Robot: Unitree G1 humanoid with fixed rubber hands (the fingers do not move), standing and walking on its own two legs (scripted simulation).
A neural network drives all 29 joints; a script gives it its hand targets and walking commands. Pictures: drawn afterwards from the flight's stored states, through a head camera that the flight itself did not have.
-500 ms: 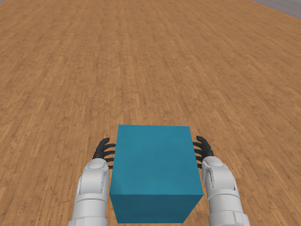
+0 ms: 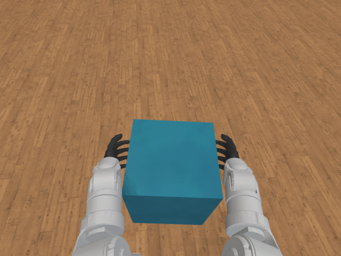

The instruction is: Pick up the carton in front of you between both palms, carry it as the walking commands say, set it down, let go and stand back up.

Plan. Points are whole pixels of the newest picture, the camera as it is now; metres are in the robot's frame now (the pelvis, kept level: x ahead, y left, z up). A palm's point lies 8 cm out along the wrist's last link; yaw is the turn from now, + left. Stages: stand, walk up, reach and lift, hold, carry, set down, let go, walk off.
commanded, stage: set down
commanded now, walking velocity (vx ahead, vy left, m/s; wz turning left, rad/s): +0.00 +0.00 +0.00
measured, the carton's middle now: (170, 176) +0.34 +0.01 -0.07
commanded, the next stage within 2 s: none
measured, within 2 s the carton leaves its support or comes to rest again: neither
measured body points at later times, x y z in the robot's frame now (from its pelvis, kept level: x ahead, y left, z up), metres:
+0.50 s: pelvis -0.03 -0.02 -0.12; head +0.18 +0.01 +0.28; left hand +0.38 +0.17 -0.20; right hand +0.39 -0.13 -0.19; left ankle +0.07 +0.11 -0.73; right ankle +0.00 -0.14 -0.73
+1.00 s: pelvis -0.06 -0.01 -0.25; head +0.22 +0.03 +0.10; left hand +0.41 +0.18 -0.37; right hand +0.43 -0.12 -0.35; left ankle +0.07 +0.11 -0.73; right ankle +0.00 -0.14 -0.73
